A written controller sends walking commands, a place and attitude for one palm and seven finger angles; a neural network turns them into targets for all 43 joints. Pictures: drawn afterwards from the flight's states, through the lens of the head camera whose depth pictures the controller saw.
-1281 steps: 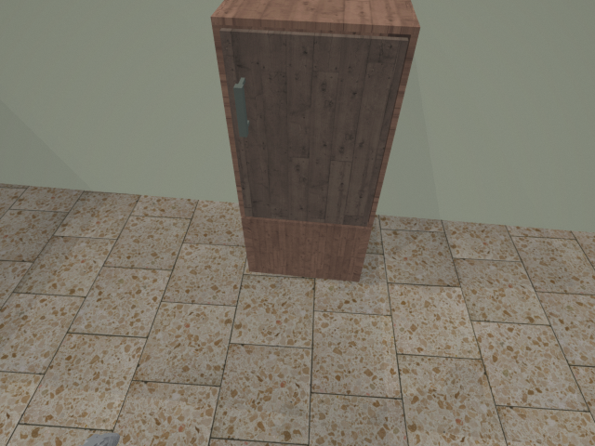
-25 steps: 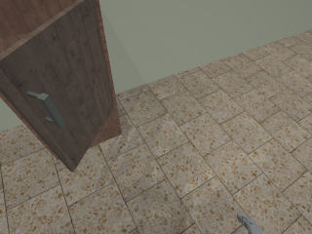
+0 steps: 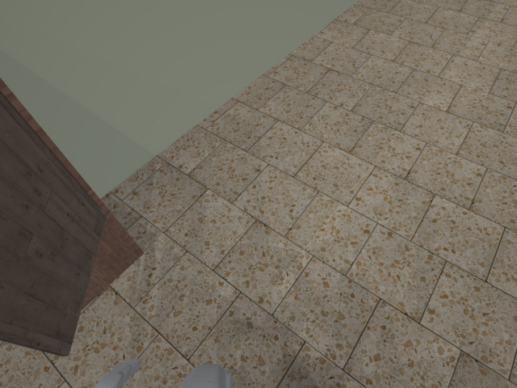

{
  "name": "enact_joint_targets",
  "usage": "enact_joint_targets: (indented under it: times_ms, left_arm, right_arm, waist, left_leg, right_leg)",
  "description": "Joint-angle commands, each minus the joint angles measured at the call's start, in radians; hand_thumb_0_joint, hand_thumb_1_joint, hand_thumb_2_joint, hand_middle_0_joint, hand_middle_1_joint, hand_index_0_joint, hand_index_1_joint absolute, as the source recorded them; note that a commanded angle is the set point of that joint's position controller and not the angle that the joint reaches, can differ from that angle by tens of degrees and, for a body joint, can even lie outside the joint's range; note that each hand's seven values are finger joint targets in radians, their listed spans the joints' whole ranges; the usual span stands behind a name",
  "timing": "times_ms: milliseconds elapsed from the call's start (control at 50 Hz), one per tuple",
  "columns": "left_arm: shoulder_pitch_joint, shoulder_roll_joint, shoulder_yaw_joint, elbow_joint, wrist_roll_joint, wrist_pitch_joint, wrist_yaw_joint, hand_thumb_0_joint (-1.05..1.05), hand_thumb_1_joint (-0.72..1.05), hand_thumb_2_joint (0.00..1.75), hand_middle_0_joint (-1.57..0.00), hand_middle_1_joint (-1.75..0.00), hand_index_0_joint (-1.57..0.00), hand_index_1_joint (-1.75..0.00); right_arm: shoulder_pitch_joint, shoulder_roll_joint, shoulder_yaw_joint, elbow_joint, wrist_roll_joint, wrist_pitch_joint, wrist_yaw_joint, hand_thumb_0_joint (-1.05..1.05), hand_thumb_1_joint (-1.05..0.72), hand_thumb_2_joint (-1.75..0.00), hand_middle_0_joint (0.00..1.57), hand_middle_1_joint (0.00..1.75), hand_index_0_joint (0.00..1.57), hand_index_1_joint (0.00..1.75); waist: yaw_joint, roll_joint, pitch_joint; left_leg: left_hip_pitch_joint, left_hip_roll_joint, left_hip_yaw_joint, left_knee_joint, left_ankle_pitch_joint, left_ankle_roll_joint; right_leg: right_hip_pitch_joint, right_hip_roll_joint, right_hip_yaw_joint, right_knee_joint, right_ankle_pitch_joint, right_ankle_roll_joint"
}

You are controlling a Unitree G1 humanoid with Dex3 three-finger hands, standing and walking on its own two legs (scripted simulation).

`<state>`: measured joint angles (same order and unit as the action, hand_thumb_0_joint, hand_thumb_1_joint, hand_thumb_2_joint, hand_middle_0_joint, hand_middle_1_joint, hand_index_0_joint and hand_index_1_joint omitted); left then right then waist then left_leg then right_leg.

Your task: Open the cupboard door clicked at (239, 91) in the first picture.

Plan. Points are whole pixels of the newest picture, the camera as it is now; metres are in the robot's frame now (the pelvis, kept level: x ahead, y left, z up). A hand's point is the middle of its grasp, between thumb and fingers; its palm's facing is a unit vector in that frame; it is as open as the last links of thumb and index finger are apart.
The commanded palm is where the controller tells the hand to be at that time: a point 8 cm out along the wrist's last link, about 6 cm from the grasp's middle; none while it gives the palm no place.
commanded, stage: walk to a spot facing it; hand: left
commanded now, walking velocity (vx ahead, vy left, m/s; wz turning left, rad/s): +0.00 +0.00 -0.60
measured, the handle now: out of the picture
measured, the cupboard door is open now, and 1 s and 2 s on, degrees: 43 43 43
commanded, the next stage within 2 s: turn to face it in 1.56 s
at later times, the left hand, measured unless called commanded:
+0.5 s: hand (158, 343) +0.20 +0.21 -0.16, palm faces -0.25 -0.95 -0.16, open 7.4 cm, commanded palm none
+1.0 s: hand (276, 246) +0.40 -0.01 -0.15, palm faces -0.52 -0.82 -0.25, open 7.2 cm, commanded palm none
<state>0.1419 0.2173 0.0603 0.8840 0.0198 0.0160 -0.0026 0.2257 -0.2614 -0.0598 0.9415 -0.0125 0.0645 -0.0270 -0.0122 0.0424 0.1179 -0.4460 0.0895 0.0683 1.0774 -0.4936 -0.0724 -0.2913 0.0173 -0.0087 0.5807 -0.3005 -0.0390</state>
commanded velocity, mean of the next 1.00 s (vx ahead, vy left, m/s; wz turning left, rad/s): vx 0.32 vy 0.00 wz -0.51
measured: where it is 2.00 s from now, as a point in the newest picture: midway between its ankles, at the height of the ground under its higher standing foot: (372, 278)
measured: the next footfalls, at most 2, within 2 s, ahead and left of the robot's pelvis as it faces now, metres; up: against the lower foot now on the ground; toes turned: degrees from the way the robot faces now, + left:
left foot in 0.30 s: +0.10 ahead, +0.13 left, +0.00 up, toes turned -8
right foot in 0.78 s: +0.26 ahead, -0.17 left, +0.00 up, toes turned -35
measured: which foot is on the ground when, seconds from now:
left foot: up 0.00-0.28, down 0.30-0.78, up 0.80-1.00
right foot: down 0.00-0.30, up 0.32-0.76, down 0.78-1.00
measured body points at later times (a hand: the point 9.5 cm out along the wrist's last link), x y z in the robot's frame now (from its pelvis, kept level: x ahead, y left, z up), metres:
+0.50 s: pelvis +0.09 +0.03 +0.01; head +0.12 +0.05 +0.46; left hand +0.22 +0.26 -0.14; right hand +0.03 -0.21 -0.11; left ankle +0.06 +0.14 -0.73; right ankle +0.05 -0.11 -0.63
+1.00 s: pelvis +0.23 -0.13 +0.01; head +0.25 -0.17 +0.45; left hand +0.43 +0.04 -0.13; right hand +0.13 -0.34 -0.15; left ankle +0.33 +0.04 -0.63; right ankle +0.23 -0.14 -0.73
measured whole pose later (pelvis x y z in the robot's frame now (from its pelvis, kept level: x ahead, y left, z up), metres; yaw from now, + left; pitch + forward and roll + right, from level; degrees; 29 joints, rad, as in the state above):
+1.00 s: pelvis +0.23 -0.13 +0.01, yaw -34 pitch +1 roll +2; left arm 0.20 0.19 0.07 0.97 0.01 -0.05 0.00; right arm 0.24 -0.16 -0.05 0.97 -0.02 -0.02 -0.01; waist -0.03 -0.01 0.09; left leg -0.58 0.14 0.01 1.18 -0.24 -0.05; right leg -0.24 0.11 -0.07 0.44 -0.21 -0.16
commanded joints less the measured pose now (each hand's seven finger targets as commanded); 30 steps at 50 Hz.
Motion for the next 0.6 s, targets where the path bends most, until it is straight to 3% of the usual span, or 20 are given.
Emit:
enact_joint_targets:
  times_ms: [0,40,80,120,160,200,220,240,260,280,300,320,340,360,380,420,480,540,580]
  left_arm:
    - [0.079,0.195,0.049,-0.051,-0.004,-0.010,0.026,0.00,0.90,0.90,-0.20,-0.30,-0.20,-0.30]
    - [0.081,0.199,0.051,-0.052,0.000,-0.010,0.020,0.00,0.90,0.90,-0.20,-0.30,-0.20,-0.30]
    - [0.081,0.206,0.054,-0.052,0.005,-0.012,0.013,0.00,0.90,0.90,-0.20,-0.30,-0.20,-0.30]
    - [0.090,0.211,0.057,-0.049,0.007,-0.016,0.003,0.00,0.90,0.90,-0.20,-0.30,-0.20,-0.30]
    - [0.096,0.214,0.062,-0.043,0.012,-0.021,-0.002,0.00,0.90,0.90,-0.20,-0.30,-0.20,-0.30]
    - [0.078,0.215,0.066,-0.050,0.009,-0.024,-0.007,0.00,0.90,0.90,-0.20,-0.30,-0.20,-0.30]
    - [0.067,0.203,0.065,-0.048,0.005,-0.023,-0.010,0.00,0.90,0.90,-0.20,-0.30,-0.20,-0.30]
    - [0.042,0.180,0.060,-0.054,0.001,-0.023,-0.012,0.00,0.90,0.90,-0.20,-0.30,-0.20,-0.30]
    - [0.042,0.108,0.046,-0.069,-0.002,-0.026,-0.018,0.00,0.90,0.90,-0.20,-0.30,-0.20,-0.30]
    - [0.025,0.060,0.034,-0.097,-0.011,-0.028,-0.026,0.00,0.90,0.90,-0.20,-0.30,-0.20,-0.30]
    - [-0.061,0.098,0.039,-0.121,0.005,-0.030,-0.033,0.00,0.90,0.90,-0.20,-0.30,-0.20,-0.30]
    - [-0.045,0.098,0.051,-0.122,0.010,-0.037,-0.047,0.00,0.90,0.90,-0.20,-0.30,-0.20,-0.30]
    - [-0.022,0.092,0.056,-0.085,0.022,-0.037,-0.052,0.00,0.90,0.90,-0.20,-0.30,-0.20,-0.30]
    - [0.017,0.083,0.053,-0.059,0.022,-0.032,-0.059,0.00,0.90,0.90,-0.20,-0.30,-0.20,-0.30]
    - [0.024,0.069,0.048,-0.047,0.023,-0.023,-0.062,0.00,0.90,0.90,-0.20,-0.30,-0.20,-0.30]
    - [0.038,0.037,0.035,-0.040,0.016,-0.015,-0.063,0.00,0.90,0.90,-0.20,-0.30,-0.20,-0.30]
    - [-0.007,0.014,0.021,-0.047,0.012,-0.013,-0.065,0.00,0.90,0.90,-0.20,-0.30,-0.20,-0.30]
    - [-0.083,0.001,0.010,-0.065,0.009,-0.011,-0.070,0.00,0.90,0.90,-0.20,-0.30,-0.20,-0.30]
    - [-0.150,-0.004,0.005,-0.075,0.008,-0.012,-0.072,0.00,0.90,0.90,-0.20,-0.30,-0.20,-0.30]
  right_arm:
    - [-0.038,-0.052,-0.015,-0.096,0.003,-0.029,0.006,0.00,-0.90,-0.90,0.20,0.30,0.20,0.30]
    - [-0.043,-0.045,-0.016,-0.099,-0.004,-0.025,0.011,0.00,-0.90,-0.90,0.20,0.30,0.20,0.30]
    - [-0.056,-0.044,-0.019,-0.111,-0.008,-0.032,0.019,0.00,-0.90,-0.90,0.20,0.30,0.20,0.30]
    - [-0.093,-0.049,-0.022,-0.133,-0.007,-0.045,0.023,0.00,-0.90,-0.90,0.20,0.30,0.20,0.30]
    - [-0.099,-0.044,-0.024,-0.144,-0.004,-0.060,0.026,0.00,-0.90,-0.90,0.20,0.30,0.20,0.30]
    - [-0.049,-0.043,-0.022,-0.137,-0.003,-0.078,0.024,0.00,-0.90,-0.90,0.20,0.30,0.20,0.30]
    - [-0.008,-0.042,-0.021,-0.120,-0.004,-0.088,0.020,0.00,-0.90,-0.90,0.20,0.30,0.20,0.30]
    - [0.072,-0.058,-0.021,-0.093,-0.003,-0.100,0.013,0.00,-0.90,-0.90,0.20,0.30,0.20,0.30]
    - [0.167,-0.123,-0.035,-0.067,-0.009,-0.110,0.000,0.00,-0.90,-0.90,0.20,0.30,0.20,0.30]
    - [0.274,-0.232,-0.057,-0.057,-0.031,-0.116,-0.006,0.00,-0.90,-0.90,0.20,0.30,0.20,0.30]
    - [0.280,-0.239,-0.052,-0.058,-0.026,-0.111,-0.013,0.00,-0.90,-0.90,0.20,0.30,0.20,0.30]
    - [0.216,-0.198,-0.040,-0.090,-0.029,-0.113,-0.010,0.00,-0.90,-0.90,0.20,0.30,0.20,0.30]
    - [0.164,-0.145,-0.025,-0.094,-0.030,-0.120,-0.006,0.00,-0.90,-0.90,0.20,0.30,0.20,0.30]
    - [0.112,-0.110,-0.009,-0.100,-0.026,-0.125,-0.008,0.00,-0.90,-0.90,0.20,0.30,0.20,0.30]
    - [0.126,-0.078,0.001,-0.091,-0.022,-0.130,-0.009,0.00,-0.90,-0.90,0.20,0.30,0.20,0.30]
    - [0.182,-0.058,0.012,-0.062,-0.014,-0.141,-0.013,0.00,-0.90,-0.90,0.20,0.30,0.20,0.30]
    - [0.261,-0.047,0.017,-0.022,-0.014,-0.146,-0.014,0.00,-0.90,-0.90,0.20,0.30,0.20,0.30]
    - [0.287,-0.050,0.017,0.002,-0.017,-0.145,-0.011,0.00,-0.90,-0.90,0.20,0.30,0.20,0.30]
    - [0.312,-0.045,0.017,0.020,-0.021,-0.140,-0.011,0.00,-0.90,-0.90,0.20,0.30,0.20,0.30]
  waist:
    - [0.029,-0.177,-0.181]
    - [0.028,-0.147,-0.155]
    - [0.031,-0.156,-0.124]
    - [0.044,-0.188,-0.081]
    - [0.048,-0.204,-0.065]
    - [0.026,-0.209,-0.076]
    - [0.006,-0.182,-0.091]
    - [-0.036,-0.144,-0.115]
    - [-0.079,0.058,-0.159]
    - [-0.119,0.338,-0.182]
    - [-0.126,0.182,-0.102]
    - [-0.079,0.073,-0.052]
    - [-0.047,0.064,-0.047]
    - [-0.013,0.098,-0.041]
    - [-0.008,0.098,-0.031]
    - [-0.003,0.113,-0.056]
    - [-0.017,0.110,-0.078]
    - [-0.025,0.121,-0.034]
    - [-0.046,0.117,0.003]
  left_leg:
    - [-0.115,-0.002,-0.062,0.043,0.097,-0.022]
    - [-0.088,-0.014,-0.051,-0.008,0.114,-0.023]
    - [-0.081,-0.021,-0.044,-0.079,0.120,-0.022]
    - [-0.061,-0.032,-0.044,-0.173,0.106,-0.014]
    - [-0.009,-0.050,-0.045,-0.270,0.064,-0.003]
    - [0.102,-0.073,-0.036,-0.398,0.077,0.009]
    - [0.215,-0.094,-0.018,-0.499,0.129,0.013]
    - [0.388,-0.082,-0.018,-0.622,0.169,0.019]
    - [0.555,0.078,-0.201,-0.752,0.011,0.056]
    - [0.626,0.371,-0.586,-0.881,-0.185,0.161]
    - [0.489,0.452,-0.632,-0.946,-0.225,0.224]
    - [0.419,0.408,-0.557,-0.956,-0.158,0.240]
    - [0.376,0.320,-0.443,-0.923,-0.039,0.192]
    - [0.361,0.280,-0.304,-0.900,0.079,0.156]
    - [0.361,0.231,-0.194,-0.886,0.226,0.117]
    - [0.411,0.190,-0.061,-0.843,0.488,0.087]
    - [0.492,0.193,0.020,-0.804,0.688,0.106]
    - [0.498,0.208,0.070,-0.822,0.669,0.136]
    - [0.488,0.216,0.103,-0.833,0.678,0.145]
  right_leg:
    - [0.201,-0.237,0.259,-0.191,0.569,-0.142]
    - [0.135,-0.232,0.303,-0.250,0.293,-0.151]
    - [0.105,-0.222,0.342,-0.304,0.045,-0.156]
    - [0.059,-0.219,0.391,-0.338,-0.123,-0.165]
    - [0.024,-0.223,0.437,-0.342,-0.205,-0.173]
    - [-0.021,-0.204,0.445,-0.312,-0.220,-0.168]
    - [-0.078,-0.164,0.425,-0.276,-0.226,-0.143]
    - [-0.185,-0.120,0.381,-0.208,-0.237,-0.103]
    - [-0.338,-0.014,0.283,-0.019,-0.268,-0.048]
    - [-0.502,0.098,0.067,0.322,-0.346,0.017]
    - [-0.527,-0.006,0.101,0.469,-0.281,0.016]
    - [-0.516,-0.048,0.086,0.545,-0.193,0.022]
    - [-0.482,-0.047,0.071,0.601,-0.111,0.029]
    - [-0.478,-0.072,0.048,0.631,-0.045,0.036]
    - [-0.468,-0.073,0.036,0.643,0.022,0.044]
    - [-0.479,-0.059,0.010,0.667,0.079,0.049]
    - [-0.513,-0.063,-0.027,0.606,0.098,0.045]
    - [-0.510,-0.081,-0.066,0.445,0.133,0.042]
    - [-0.470,-0.077,-0.098,0.316,0.138,0.031]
